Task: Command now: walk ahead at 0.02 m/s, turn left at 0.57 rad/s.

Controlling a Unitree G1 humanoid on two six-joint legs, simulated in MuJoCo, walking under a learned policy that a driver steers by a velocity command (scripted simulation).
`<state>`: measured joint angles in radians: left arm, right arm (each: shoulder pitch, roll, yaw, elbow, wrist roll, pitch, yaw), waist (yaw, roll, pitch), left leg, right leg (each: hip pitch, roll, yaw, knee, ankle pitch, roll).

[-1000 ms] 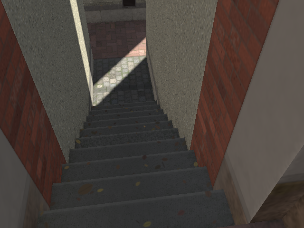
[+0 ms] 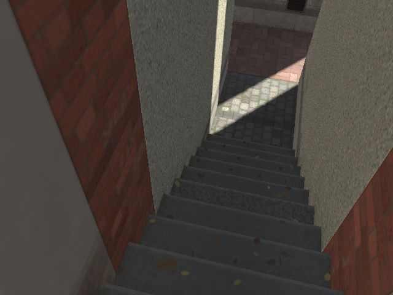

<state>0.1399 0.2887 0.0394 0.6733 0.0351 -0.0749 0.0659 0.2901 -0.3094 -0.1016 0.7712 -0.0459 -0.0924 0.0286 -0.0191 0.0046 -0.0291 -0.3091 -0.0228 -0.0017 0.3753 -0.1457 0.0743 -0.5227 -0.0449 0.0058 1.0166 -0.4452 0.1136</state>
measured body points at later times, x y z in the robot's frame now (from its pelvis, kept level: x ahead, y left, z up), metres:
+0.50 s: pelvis +0.02 -0.04 -0.01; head +0.04 -0.04 +0.44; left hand +0.16 +0.19 -0.11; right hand +0.18 -0.26 -0.13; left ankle +0.03 +0.09 -0.75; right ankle -0.02 -0.15 -0.75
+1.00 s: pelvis +0.08 -0.05 -0.02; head +0.09 -0.04 +0.43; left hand +0.21 +0.23 -0.13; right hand +0.11 -0.33 -0.15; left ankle +0.02 +0.09 -0.75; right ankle +0.07 -0.16 -0.71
